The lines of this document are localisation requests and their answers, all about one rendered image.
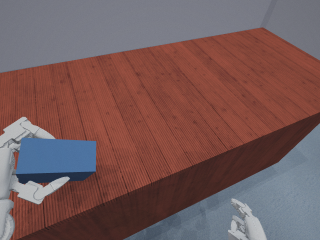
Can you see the robot left hand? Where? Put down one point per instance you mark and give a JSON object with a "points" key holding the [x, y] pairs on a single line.
{"points": [[10, 142]]}

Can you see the table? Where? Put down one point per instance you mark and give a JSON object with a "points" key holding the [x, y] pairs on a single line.
{"points": [[174, 124]]}

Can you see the robot left forearm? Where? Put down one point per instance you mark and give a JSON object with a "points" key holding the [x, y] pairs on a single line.
{"points": [[7, 222]]}

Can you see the robot right hand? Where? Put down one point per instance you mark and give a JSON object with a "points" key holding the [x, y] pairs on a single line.
{"points": [[250, 228]]}

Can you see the sponge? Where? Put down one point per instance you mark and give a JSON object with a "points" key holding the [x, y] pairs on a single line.
{"points": [[44, 160]]}

